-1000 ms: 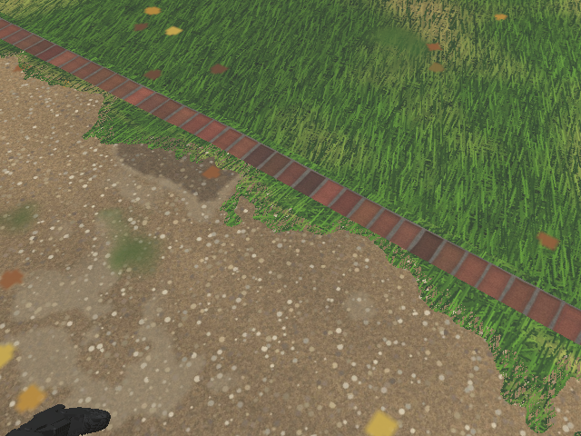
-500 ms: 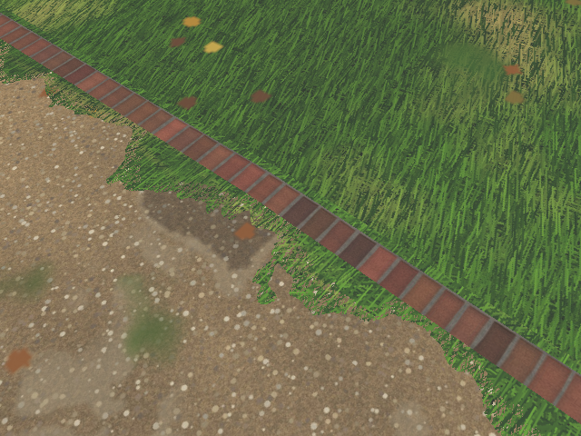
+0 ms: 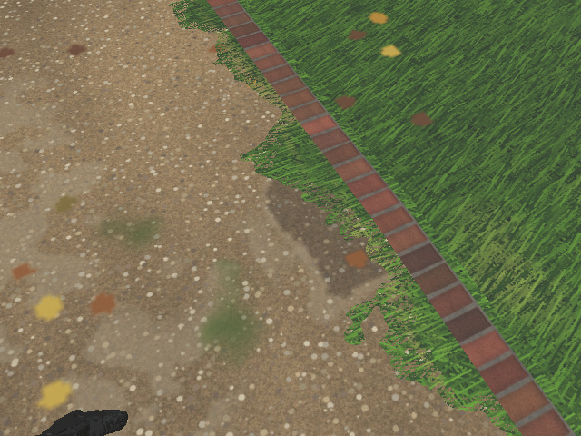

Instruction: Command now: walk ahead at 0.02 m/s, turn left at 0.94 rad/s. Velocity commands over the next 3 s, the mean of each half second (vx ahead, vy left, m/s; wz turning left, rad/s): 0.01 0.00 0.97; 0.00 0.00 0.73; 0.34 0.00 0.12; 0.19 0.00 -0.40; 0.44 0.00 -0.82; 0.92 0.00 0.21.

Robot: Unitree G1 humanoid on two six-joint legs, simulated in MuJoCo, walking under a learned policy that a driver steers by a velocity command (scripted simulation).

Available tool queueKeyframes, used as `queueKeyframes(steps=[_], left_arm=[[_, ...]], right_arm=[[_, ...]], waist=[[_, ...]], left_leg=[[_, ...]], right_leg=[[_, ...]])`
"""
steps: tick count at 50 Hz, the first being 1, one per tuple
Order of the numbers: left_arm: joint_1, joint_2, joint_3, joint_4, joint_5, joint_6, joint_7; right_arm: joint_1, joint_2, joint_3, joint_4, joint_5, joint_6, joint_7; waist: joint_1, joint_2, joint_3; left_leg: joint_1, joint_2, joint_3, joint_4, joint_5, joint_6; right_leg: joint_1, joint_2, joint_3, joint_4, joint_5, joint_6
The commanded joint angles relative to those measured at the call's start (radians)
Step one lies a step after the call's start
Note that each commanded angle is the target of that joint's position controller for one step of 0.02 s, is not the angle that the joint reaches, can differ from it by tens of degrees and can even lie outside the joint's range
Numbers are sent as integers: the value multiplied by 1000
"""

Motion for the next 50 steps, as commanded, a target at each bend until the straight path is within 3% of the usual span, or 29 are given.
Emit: queueKeyframes(steps=[1,3,4,5,6,7,8,9,10,13,16,21,23,25,26,27,28,29,30,31,32,34,38,44,46,47,48,49,50], left_arm=[[47,100,38,-41,-4,-20,-4],[119,122,56,-16,-4,-30,-8],[144,181,73,-15,9,-27,-3],[113,243,82,-19,43,-13,4],[62,198,75,-54,66,-19,7],[2,136,60,-83,55,-17,18],[-31,109,53,-94,36,-11,28],[-34,109,51,-97,22,-6,38],[-19,111,47,-94,20,-2,47],[75,135,53,-74,32,8,54],[120,172,68,-65,33,12,46],[80,214,91,-67,20,8,18],[84,218,97,-60,2,-1,3],[76,207,100,-51,-18,-4,-6],[115,171,94,-30,-21,-3,-11],[136,127,84,-35,2,-2,-17],[65,84,63,-128,42,-8,-11],[-26,134,75,-142,40,-14,0],[-47,144,77,-149,18,-17,6],[-21,146,81,-130,16,-19,15],[4,161,85,-119,26,-18,23],[37,149,83,-103,31,-19,17],[47,96,55,-83,16,-14,3],[45,116,51,-101,6,-12,-17],[83,107,50,-97,6,-22,-24],[99,108,50,-96,17,-28,-26],[103,160,56,-112,39,-32,-21],[78,199,59,-100,56,-27,-18],[91,133,44,-103,51,-32,-16]], right_arm=[[-33,-149,-47,-91,1,-1,-5],[-63,-131,-41,-102,9,4,-3],[-20,-80,-26,-101,5,6,1],[-3,-48,-17,-127,11,-1,8],[23,-138,-38,-122,-4,-20,21],[33,-185,-52,-87,3,-20,26],[48,-178,-53,-58,2,-12,24],[60,-154,-47,-48,-3,-4,22],[57,-126,-36,-52,1,0,26],[-40,-84,-12,-98,16,-1,29],[-78,-70,-4,-120,11,-2,36],[-62,-67,-5,-108,9,10,53],[-58,-74,-14,-104,10,24,60],[-11,-72,-26,-84,13,34,65],[52,-96,-42,-57,11,34,56],[134,-202,-78,-43,12,26,40],[106,-320,-88,-77,-13,5,36],[107,-262,-80,-84,-39,-29,50],[80,-235,-65,-66,-36,-49,49],[24,-205,-58,-64,-13,-54,37],[-31,-171,-44,-72,6,-46,28],[-74,-158,-34,-88,-1,-34,11],[-59,-153,-30,-74,-2,-28,-1],[-64,-139,-8,-57,-14,-21,19],[-93,-119,3,-56,-5,-21,20],[-80,-98,10,-49,-5,-24,19],[-33,-51,24,-46,-26,-30,17],[30,-47,23,-44,-23,-36,16],[-15,-111,7,-40,-29,-40,10]], waist=[[19,185,-204],[55,179,-194],[37,57,-222],[-13,-268,-184],[-26,-291,-155],[-29,-207,-131],[-30,-146,-104],[-24,-119,-95],[-13,-106,-81],[53,-135,-81],[84,-161,-117],[64,-187,-132],[54,-192,-135],[14,-172,-149],[-7,-112,-158],[-24,117,-143],[14,377,-160],[-64,233,-246],[-35,196,-205],[5,138,-165],[32,119,-152],[60,114,-177],[38,116,-206],[8,172,-172],[41,170,-155],[52,145,-146],[22,0,-167],[-48,-233,-142],[5,-249,-142]], left_leg=[[142,205,-294,-116,-40,120],[81,157,-293,-54,-108,78],[-21,85,-216,96,-358,35],[-202,-57,25,356,-507,-19],[-261,47,36,576,-468,-58],[-249,86,61,660,-389,-73],[-239,99,83,712,-323,-87],[-256,109,105,781,-273,-98],[-267,124,135,819,-252,-108],[-319,177,201,709,-207,-132],[-293,222,210,584,-232,-145],[-77,225,287,356,-241,-103],[-16,215,307,255,-240,-74],[105,185,334,72,-156,-25],[234,156,311,-27,-70,14],[435,288,70,-105,281,93],[523,505,-341,-87,506,292],[487,520,-331,-124,435,347],[447,464,-250,-139,343,297],[405,403,-181,-131,280,236],[360,376,-144,-121,281,201],[275,330,-106,-104,341,184],[265,300,-96,-57,306,164],[205,314,-206,-11,277,176],[182,282,-220,13,209,147],[149,247,-210,27,114,107],[94,165,-129,143,-84,44],[15,38,13,264,-388,-25],[-16,74,43,403,-525,-75]], right_leg=[[129,37,-52,-123,34,-14],[276,-3,-60,-328,143,-44],[408,-181,78,-397,124,-112],[413,-380,344,-476,157,-260],[353,-459,422,-497,159,-328],[321,-405,287,-472,134,-300],[299,-325,164,-450,124,-254],[307,-292,99,-438,149,-236],[304,-282,42,-438,210,-242],[404,-286,-52,-444,294,-271],[486,-339,-91,-439,336,-296],[409,-369,-231,-420,370,-265],[418,-392,-259,-383,382,-241],[401,-389,-313,-286,357,-181],[325,-348,-362,-172,285,-122],[70,-248,-434,99,-1,-35],[-275,-97,-349,351,-378,36],[-294,-87,-164,497,-359,24],[-300,-92,-129,508,-265,-4],[-296,-106,-113,473,-169,-17],[-271,-110,-106,430,-110,-17],[-163,-69,-117,392,-30,-6],[-66,-34,-127,169,32,14],[77,-35,-138,2,-31,-16],[182,-38,-153,-180,76,-45],[270,-65,-132,-293,225,-66],[359,-212,18,-335,430,-111],[345,-359,193,-355,606,-274],[319,-431,290,-395,561,-378]])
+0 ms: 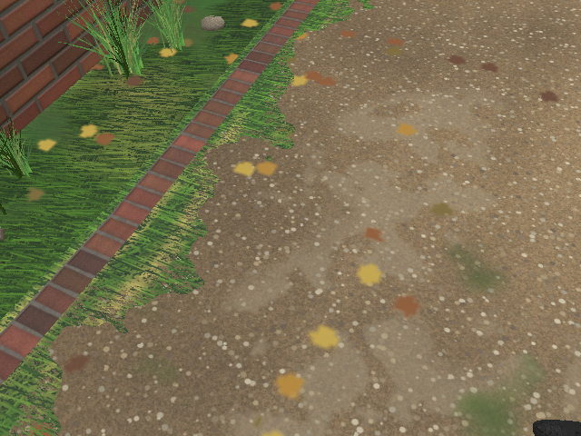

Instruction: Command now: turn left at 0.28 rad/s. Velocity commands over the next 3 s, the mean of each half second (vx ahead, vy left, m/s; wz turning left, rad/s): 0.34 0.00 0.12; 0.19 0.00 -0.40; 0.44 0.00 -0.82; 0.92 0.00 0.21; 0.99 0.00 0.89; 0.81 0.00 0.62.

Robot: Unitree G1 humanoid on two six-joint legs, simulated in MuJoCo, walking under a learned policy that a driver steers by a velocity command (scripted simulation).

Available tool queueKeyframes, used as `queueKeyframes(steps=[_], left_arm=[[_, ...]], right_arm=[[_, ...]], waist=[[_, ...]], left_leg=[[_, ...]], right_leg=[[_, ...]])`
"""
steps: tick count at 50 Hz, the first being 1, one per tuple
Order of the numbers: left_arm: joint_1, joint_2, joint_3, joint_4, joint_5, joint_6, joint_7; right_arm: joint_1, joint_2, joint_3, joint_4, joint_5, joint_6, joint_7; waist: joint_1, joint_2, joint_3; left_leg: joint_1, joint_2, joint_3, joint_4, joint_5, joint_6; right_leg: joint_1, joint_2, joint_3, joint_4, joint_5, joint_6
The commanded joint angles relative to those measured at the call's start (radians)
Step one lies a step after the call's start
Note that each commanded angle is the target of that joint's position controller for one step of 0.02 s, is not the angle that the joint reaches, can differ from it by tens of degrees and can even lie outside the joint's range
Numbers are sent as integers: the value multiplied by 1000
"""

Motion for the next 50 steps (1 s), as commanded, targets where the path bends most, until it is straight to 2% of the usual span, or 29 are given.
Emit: queueKeyframes(steps=[1,3,6,7,9,11,13,14,15,16,17,18,19,21,22,25,27,29,31,32,33,34,35,36,37,38,41,45,50], left_arm=[[-19,132,25,-79,7,-24,9],[-33,145,29,-74,-18,-19,19],[-67,108,17,-69,-20,0,26],[-28,93,13,-56,-20,7,27],[57,191,46,-42,-47,25,28],[56,200,47,-46,-61,28,29],[26,153,35,-52,-63,15,27],[-49,74,10,-89,-52,-3,20],[-125,10,-10,-153,-54,-37,9],[-178,64,0,-187,-84,-68,8],[-142,93,10,-179,-98,-82,1],[-135,122,19,-145,44,-44,-26],[-103,129,29,-135,56,-28,-44],[-79,108,22,-117,41,-9,-67],[-102,67,9,-131,-81,-50,-46],[-220,19,-22,-158,-46,-95,-55],[-231,43,-15,-164,-43,-94,-65],[-175,92,4,-154,-48,-86,-64],[26,144,31,-89,-32,-80,-49],[142,170,40,-53,-28,-72,-36],[240,267,55,-42,-13,-62,-25],[218,278,40,-48,-8,-59,-33],[150,231,42,-82,-25,-44,-32],[70,198,35,-91,-41,-37,-28],[31,184,31,-94,-47,-30,-22],[7,185,32,-103,-41,-26,-16],[-30,178,36,-116,-18,-21,-5],[-20,216,54,-118,-36,4,21],[-2,228,65,-130,-48,44,46]], right_arm=[[29,-180,-59,-56,4,-18,-11],[29,-143,-58,-32,8,-3,-15],[48,-41,-26,-8,11,1,-5],[50,-7,-10,0,10,-2,0],[46,-50,-19,0,29,-13,13],[97,-65,-26,32,31,-32,24],[209,-53,-26,100,18,-60,27],[337,-80,-34,136,16,-78,23],[397,-178,-58,141,10,-94,27],[378,-191,-63,134,-3,-118,30],[314,-142,-46,123,-2,-135,26],[304,-142,-41,136,-57,-116,38],[293,-130,-36,137,-50,-112,39],[313,-88,-19,161,-32,-119,38],[299,-32,-4,142,29,-128,28],[336,-101,-15,171,10,-109,7],[372,-148,-26,194,10,-102,8],[356,-158,-30,204,20,-102,7],[310,-168,-34,195,22,-99,0],[315,-154,-32,186,11,-104,-4],[381,-81,-13,150,-31,-109,-9],[547,-13,15,177,-22,-117,4],[459,-111,-9,175,1,-118,11],[328,-132,-16,136,19,-114,10],[261,-127,-16,119,8,-109,-2],[238,-128,-20,102,-3,-100,-13],[251,-92,-15,82,-18,-79,-22],[159,-81,-9,46,-27,-66,-28],[34,-87,-8,8,-5,-71,-12]], waist=[[-12,-235,-87],[-11,-173,-71],[-27,-193,-75],[-8,-207,-120],[34,-289,-99],[-1,-263,-36],[-62,-174,16],[-120,-55,4],[-143,140,17],[-147,111,83],[-101,93,137],[-95,51,93],[-78,83,87],[-71,95,93],[-70,82,132],[-103,55,120],[-103,95,97],[-56,112,64],[61,101,-64],[109,69,-139],[89,-177,-281],[7,-364,-497],[42,-239,-450],[37,-155,-256],[19,-64,-152],[-7,-55,-102],[-63,-123,-93],[-54,-122,-128],[-15,-172,-105]], left_leg=[[-118,43,33,310,-208,-60],[-155,52,27,396,-149,-87],[-62,77,113,201,-90,-102],[-4,88,156,87,-62,-97],[30,56,243,-10,-75,-69],[155,57,278,-203,29,3],[343,69,274,-323,108,69],[511,211,72,-393,-8,119],[585,434,-319,-498,-292,228],[482,525,-513,-585,-430,322],[485,504,-449,-580,-371,304],[465,415,-309,-591,-314,236],[437,362,-221,-606,-223,204],[370,298,-94,-632,-21,193],[377,321,-64,-601,139,206],[312,281,83,-553,459,166],[266,297,91,-533,552,157],[299,308,100,-460,736,129],[309,266,163,-247,999,77],[214,224,196,-74,939,37],[-41,127,242,294,442,-25],[-190,15,127,609,-238,-70],[-216,60,69,697,-185,-70],[-295,90,107,682,-118,-60],[-306,120,121,635,-49,-56],[-269,139,116,585,-1,-53],[-156,137,111,446,44,-58],[-142,88,96,250,118,-90],[-98,44,60,37,190,-96]], right_leg=[[159,-390,436,-238,468,-297],[172,-328,339,-226,368,-240],[157,-226,179,-210,376,-180],[172,-198,153,-237,168,-167],[154,-219,222,-302,-239,-186],[30,-235,247,-334,-409,-178],[-148,-200,192,-245,-395,-131],[-346,-142,114,-6,-312,-71],[-601,-37,-50,297,-220,-2],[-701,-85,46,435,-217,-18],[-765,-123,76,503,-120,-25],[-686,-118,21,476,-48,-20],[-630,-114,-6,476,-18,-11],[-544,-114,-35,478,42,6],[-564,-130,11,396,105,4],[-383,-74,-66,108,231,12],[-225,-38,-87,53,262,6],[-131,-20,-69,4,274,-26],[109,28,-101,-37,339,-75],[307,-4,-71,-35,463,-99],[620,-225,211,40,806,-188],[761,-439,646,-97,814,-373],[638,-375,634,-179,573,-351],[478,-319,498,-202,420,-311],[327,-270,429,-235,369,-283],[203,-242,390,-263,373,-271],[9,-184,335,-301,381,-269],[-42,-145,374,-281,248,-251],[-37,-99,470,-263,-7,-191]])
Over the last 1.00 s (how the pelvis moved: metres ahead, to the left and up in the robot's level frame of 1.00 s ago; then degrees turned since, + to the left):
0.04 0.00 -0.01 50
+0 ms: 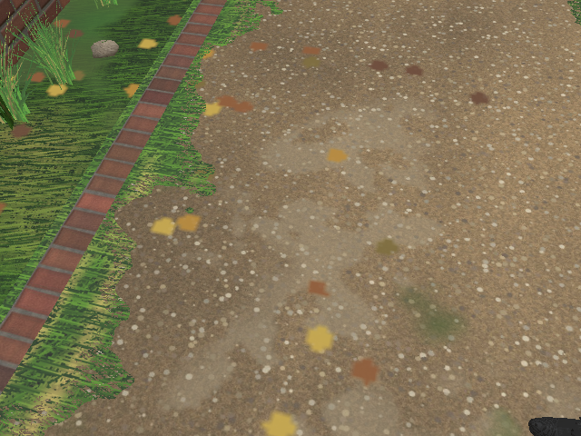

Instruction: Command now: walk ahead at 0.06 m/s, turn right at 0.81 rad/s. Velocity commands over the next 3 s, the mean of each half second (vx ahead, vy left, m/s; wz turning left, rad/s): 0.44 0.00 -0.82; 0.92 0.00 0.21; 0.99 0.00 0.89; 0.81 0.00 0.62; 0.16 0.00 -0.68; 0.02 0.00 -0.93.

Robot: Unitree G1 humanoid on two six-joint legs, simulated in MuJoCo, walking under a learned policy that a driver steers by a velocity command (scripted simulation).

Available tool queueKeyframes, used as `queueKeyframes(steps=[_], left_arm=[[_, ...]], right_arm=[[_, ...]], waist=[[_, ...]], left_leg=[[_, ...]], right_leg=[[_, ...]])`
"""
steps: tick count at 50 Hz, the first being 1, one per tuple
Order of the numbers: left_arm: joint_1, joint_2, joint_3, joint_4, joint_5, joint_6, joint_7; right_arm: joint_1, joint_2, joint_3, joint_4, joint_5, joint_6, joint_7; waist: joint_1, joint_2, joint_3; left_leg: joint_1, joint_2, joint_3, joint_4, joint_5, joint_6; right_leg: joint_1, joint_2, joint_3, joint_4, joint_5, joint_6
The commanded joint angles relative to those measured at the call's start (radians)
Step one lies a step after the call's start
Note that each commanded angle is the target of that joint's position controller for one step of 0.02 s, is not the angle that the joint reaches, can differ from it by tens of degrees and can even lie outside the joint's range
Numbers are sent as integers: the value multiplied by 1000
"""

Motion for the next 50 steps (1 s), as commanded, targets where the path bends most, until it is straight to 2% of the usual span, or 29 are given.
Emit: queueKeyframes(steps=[1,4,5,6,7,8,9,11,15,16,18,20,24,28,29,30,31,32,33,34,35,36,38,41,44,45,47,49,50], left_arm=[[-73,170,48,-103,-5,3,15],[-77,155,48,-117,-15,15,14],[-60,121,39,-118,-21,17,12],[4,63,22,-120,-16,20,7],[2,92,27,-152,-20,5,-3],[-7,161,41,-149,-15,-7,-9],[-11,187,50,-134,-12,-9,-12],[13,151,43,-112,2,-9,-19],[-56,94,19,-151,-6,-27,-36],[-108,97,14,-160,104,4,-83],[-86,86,16,-154,71,19,-117],[-80,86,15,-144,56,14,-124],[-162,79,-2,-156,59,-6,-134],[-174,74,-18,-152,61,-31,-128],[-30,77,-11,-105,65,-43,-114],[210,113,12,-12,70,-57,-96],[384,226,32,4,78,-66,-71],[411,321,46,-13,50,-77,-52],[356,266,32,0,71,-84,-35],[306,201,14,10,74,-86,-29],[223,147,-3,7,66,-88,-31],[157,108,-18,-1,52,-95,-31],[146,51,-38,10,46,-118,-32],[178,35,-40,58,43,-144,-40],[214,11,-52,105,42,-151,-30],[214,20,-52,116,39,-151,-23],[216,63,-48,134,39,-153,-3],[191,131,-30,137,48,-140,30],[145,161,-19,124,56,-123,40]], right_arm=[[43,-89,-29,-51,13,-16,6],[80,-109,-47,-37,27,-35,15],[105,-138,-60,-28,25,-38,13],[107,-204,-74,-39,7,-26,4],[117,-218,-80,-31,-28,-16,12],[64,-178,-72,-59,-22,-22,11],[46,-149,-65,-69,0,-24,1],[76,-138,-61,-64,27,-28,-13],[185,-140,-57,-39,5,-51,-5],[240,-163,-54,-11,-46,-41,21],[222,-176,-63,-5,-35,-48,40],[228,-169,-61,9,-30,-62,44],[261,-179,-68,49,-31,-69,38],[322,-201,-72,110,-25,-40,35],[302,-203,-70,120,-15,-34,39],[315,-165,-52,125,-16,-38,46],[286,-55,-17,68,-13,-45,62],[138,-48,-19,-10,-7,-60,62],[74,-85,-32,-8,9,-63,59],[114,-90,-33,16,15,-67,66],[173,-85,-33,56,11,-61,78],[216,-74,-32,87,-4,-43,90],[232,-61,-31,121,-6,-9,108],[118,-27,-16,98,8,1,119],[7,-15,2,65,6,-7,127],[-29,-6,12,46,5,-8,132],[-39,-9,21,36,8,-3,133],[89,-58,10,69,9,11,124],[242,-102,-7,112,9,17,116]], waist=[[-49,-153,-145],[-72,-181,-153],[-76,-141,-164],[-39,63,-233],[-32,294,-190],[-31,267,-127],[-40,224,-103],[-58,153,-95],[-111,122,-43],[-111,8,-32],[-90,93,-15],[-82,125,5],[-97,151,44],[-106,158,70],[-19,115,27],[91,-22,-116],[164,-291,-250],[192,-426,-253],[171,-198,-119],[102,-82,-77],[31,-64,-49],[-21,-106,-22],[-39,-135,0],[-42,-102,84],[-42,-85,99],[-47,-78,104],[-70,-84,64],[-157,-139,-37],[-240,-152,-110]], left_leg=[[157,-46,21,-111,18,-2],[295,-41,26,-363,69,24],[409,38,5,-478,140,56],[571,260,-206,-505,3,162],[555,381,-446,-595,-275,271],[531,393,-445,-617,-410,275],[528,346,-352,-618,-415,240],[569,293,-212,-604,-342,192],[548,276,-66,-635,-332,198],[455,290,-46,-666,-349,199],[436,293,16,-685,-344,191],[436,309,45,-706,-336,197],[448,337,164,-758,-305,191],[421,354,253,-708,-122,214],[384,330,315,-521,153,217],[281,255,400,-170,400,209],[-13,160,388,258,51,173],[-274,-8,163,485,-296,175],[-387,-1,15,574,-180,193],[-351,50,16,544,-70,201],[-276,90,41,469,9,188],[-228,113,58,428,62,169],[-181,110,87,443,125,146],[-224,82,139,346,244,152],[-211,54,266,179,316,181],[-170,52,302,86,330,196],[-8,-17,389,-38,339,233],[154,-78,408,-64,287,263],[303,-105,396,-56,233,284]], right_leg=[[40,-215,332,-138,-155,-132],[84,-190,389,-60,-93,-87],[38,-140,352,21,-188,-46],[-115,-47,197,218,-487,5],[-309,2,37,432,-478,28],[-392,-95,5,551,-370,47],[-421,-118,-34,614,-297,67],[-475,-159,-96,765,-212,104],[-545,-229,-147,868,-124,124],[-481,-191,-138,857,-107,109],[-466,-189,-118,816,-54,106],[-452,-186,-92,733,-22,102],[-323,-211,-156,421,-101,62],[-47,-166,-292,170,-281,-27],[131,-114,-320,99,-244,-49],[446,-67,-296,99,-244,-54],[708,-354,111,-47,-673,-84],[701,-490,534,-262,-801,-79],[631,-521,452,-243,-621,-67],[544,-497,296,-189,-491,-49],[447,-443,178,-208,-411,-16],[377,-402,79,-243,-336,9],[319,-366,-47,-287,-139,41],[301,-324,-234,-352,181,64],[360,-292,-372,-363,493,73],[365,-296,-399,-369,562,80],[401,-307,-440,-314,967,98],[493,-349,-442,-127,1313,111],[485,-365,-432,65,1403,110]])
Over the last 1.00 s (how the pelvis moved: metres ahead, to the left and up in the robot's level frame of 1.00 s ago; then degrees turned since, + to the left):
0.26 -0.02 0.01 -13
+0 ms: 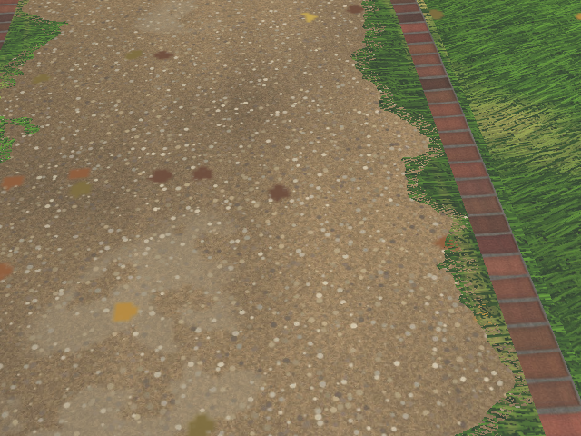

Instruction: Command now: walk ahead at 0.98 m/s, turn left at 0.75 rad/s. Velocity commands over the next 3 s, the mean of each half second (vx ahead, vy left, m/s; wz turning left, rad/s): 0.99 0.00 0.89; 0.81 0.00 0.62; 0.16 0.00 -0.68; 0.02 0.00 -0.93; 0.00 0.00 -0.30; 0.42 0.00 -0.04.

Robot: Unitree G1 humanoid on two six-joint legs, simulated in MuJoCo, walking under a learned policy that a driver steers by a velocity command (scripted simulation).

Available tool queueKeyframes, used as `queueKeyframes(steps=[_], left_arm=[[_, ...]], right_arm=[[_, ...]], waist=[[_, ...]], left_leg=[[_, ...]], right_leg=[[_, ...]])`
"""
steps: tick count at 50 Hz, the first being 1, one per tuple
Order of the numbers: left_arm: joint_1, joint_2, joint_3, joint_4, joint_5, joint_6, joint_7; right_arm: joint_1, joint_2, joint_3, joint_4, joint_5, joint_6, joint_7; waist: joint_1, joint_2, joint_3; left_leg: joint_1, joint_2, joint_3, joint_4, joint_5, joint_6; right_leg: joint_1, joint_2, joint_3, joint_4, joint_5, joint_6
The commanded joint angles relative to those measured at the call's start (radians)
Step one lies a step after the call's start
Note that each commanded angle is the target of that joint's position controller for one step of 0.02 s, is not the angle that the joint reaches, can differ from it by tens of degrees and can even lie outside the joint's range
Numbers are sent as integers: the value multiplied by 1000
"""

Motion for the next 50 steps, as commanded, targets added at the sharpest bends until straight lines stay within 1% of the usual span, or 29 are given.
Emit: queueKeyframes(steps=[1,2,3,4,5,6,7,10,13,16,19,21,22,23,24,25,27,31,35,39,41,43,44,45,46,47,48,49,50], left_arm=[[-216,265,67,-121,19,12,37],[-293,274,77,-135,9,25,25],[-366,102,31,-168,28,7,-10],[-222,46,7,-266,6,-13,-16],[-255,108,0,-296,18,-41,-24],[-277,158,6,-283,20,-53,-32],[-298,161,8,-277,34,-44,-31],[-315,137,-10,-283,60,25,-30],[-492,104,-28,-353,29,29,-50],[-576,84,-34,-383,-2,25,-54],[-568,127,-19,-390,-3,13,-45],[-369,215,21,-336,-8,4,-25],[-152,259,46,-286,-6,-2,-9],[85,333,77,-246,22,-6,14],[-11,405,90,-259,51,0,7],[-148,319,93,-279,40,13,0],[-209,178,61,-260,29,20,-9],[-114,110,43,-141,0,-12,-28],[-160,130,47,-118,0,-42,-38],[-58,159,49,-61,5,-42,-29],[-10,210,52,-39,-2,-33,-18],[-26,270,55,-28,-16,-15,-6],[-64,268,51,-34,-32,-9,-7],[-26,238,48,-69,-34,-18,-9],[111,181,31,-45,-45,-36,-21],[59,246,54,-52,-94,-39,-24],[-28,229,58,-85,-115,-30,-16],[-82,195,58,-89,-102,-14,-2],[-49,155,57,-65,-89,16,8]], right_arm=[[481,-177,-59,79,-2,10,-22],[653,-224,-92,131,6,8,-42],[551,-236,-102,145,28,17,-63],[406,-299,-104,82,-2,16,-65],[380,-260,-106,45,-4,18,-74],[350,-185,-92,49,-13,14,-83],[304,-162,-85,56,-12,3,-82],[264,-165,-74,45,-2,-50,-84],[278,-186,-88,43,1,-70,-80],[335,-203,-103,53,16,-69,-66],[344,-223,-115,51,10,-63,-74],[307,-273,-125,42,-2,-65,-75],[240,-282,-126,28,-4,-73,-70],[210,-154,-92,-6,-5,-87,-74],[319,-24,-50,-78,49,-85,-70],[270,-108,-47,-50,20,-61,-82],[152,-152,-61,-49,-13,-38,-59],[61,-58,-32,-122,-29,9,-11],[-58,-69,-16,-199,-22,18,5],[-204,-43,8,-230,-31,7,28],[-140,-32,15,-186,-47,-13,19],[147,-88,-10,-74,-57,-30,-10],[300,-123,-26,-13,-67,-38,-31],[255,-252,-68,-61,35,-29,-66],[240,-272,-50,-112,-10,-32,-85],[274,-231,-62,-86,-33,-28,-77],[215,-207,-63,-63,-15,-42,-66],[126,-150,-50,-52,11,-62,-63],[53,-94,-35,-55,11,-77,-61]], waist=[[-325,-150,-185],[-414,-55,-215],[-299,208,-82],[-107,224,-188],[-137,94,-216],[-87,-65,-68],[-33,-125,13],[35,-140,98],[-28,-79,110],[-109,-13,46],[-113,26,-9],[-5,22,-154],[130,10,-253],[205,-123,-389],[57,-486,-496],[47,-321,-348],[44,-79,-139],[-4,-119,-23],[-48,-105,49],[-13,-38,143],[-43,-74,86],[-180,-133,-70],[-263,-141,-123],[-193,47,-266],[-140,171,-575],[-190,53,-648],[-141,-38,-459],[-81,-108,-265],[-21,-97,-197]], left_leg=[[637,-79,-31,-11,-98,85],[843,-29,-141,-130,-110,158],[905,27,-284,-75,-112,175],[1034,191,-757,-185,-150,357],[1012,285,-1009,-453,-516,376],[825,278,-996,-565,-652,311],[663,235,-912,-578,-592,262],[320,106,-702,-599,-397,224],[218,17,-570,-618,-199,178],[355,9,-561,-569,23,113],[528,41,-594,-454,216,67],[590,36,-589,-195,450,21],[482,-1,-560,50,406,-2],[315,-54,-478,396,-7,-1],[28,-138,-362,644,-525,-38],[-99,-29,-318,707,-410,-26],[-75,59,-276,613,-292,-39],[-101,135,-262,572,-250,-51],[-90,139,-210,417,-62,-58],[49,76,-56,74,1,-7],[256,-39,-11,-31,-18,10],[601,-86,-92,-122,-29,40],[785,-34,-155,-268,113,60],[1130,249,-447,-127,584,82],[1335,500,-725,-13,1163,222],[1259,523,-697,-151,985,296],[1075,461,-608,-251,715,266],[858,402,-511,-324,555,204],[711,379,-442,-392,456,189]], right_leg=[[-288,-307,40,608,1703,43],[-465,-213,30,1073,1246,28],[-862,-2,91,1453,14,13],[-1151,3,291,1625,-92,41],[-1217,-33,399,1527,-32,20],[-1191,-93,403,1380,48,2],[-1125,-130,390,1283,63,8],[-944,-200,353,1038,73,67],[-815,-206,291,704,312,91],[-736,-147,261,475,521,68],[-666,-102,283,329,481,48],[-431,-54,287,319,310,25],[-186,-99,304,340,250,9],[54,-325,524,329,-128,-15],[185,-592,1136,69,-397,-109],[43,-549,1157,22,-556,-134],[-197,-444,768,56,-200,-100],[-337,-375,436,7,155,-51],[-428,-333,183,-74,404,-36],[-405,-287,20,-101,792,-7],[-366,-300,29,10,1286,-19],[-384,-324,58,352,1417,-42],[-456,-291,42,600,1269,-48],[-737,-161,117,988,159,-5],[-853,-67,415,1310,-281,-1],[-886,-63,527,1358,-234,15],[-939,-121,458,1267,-151,31],[-953,-174,392,1173,-79,53],[-897,-206,375,1154,-27,70]])
Over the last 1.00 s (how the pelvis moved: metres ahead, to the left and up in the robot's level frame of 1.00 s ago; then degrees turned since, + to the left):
0.41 -0.26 -0.03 -17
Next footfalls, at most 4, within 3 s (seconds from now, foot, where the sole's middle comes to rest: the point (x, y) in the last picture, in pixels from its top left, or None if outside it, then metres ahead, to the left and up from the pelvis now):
0.04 left None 0.22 0.00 -0.75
0.46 right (357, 346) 0.66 -0.10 -0.75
0.90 left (192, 275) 0.85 0.33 -0.75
1.36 right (221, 200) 1.11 0.28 -0.75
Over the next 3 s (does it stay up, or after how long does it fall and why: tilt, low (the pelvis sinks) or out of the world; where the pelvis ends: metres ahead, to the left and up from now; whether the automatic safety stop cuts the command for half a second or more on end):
stays up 1.11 0.29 0.03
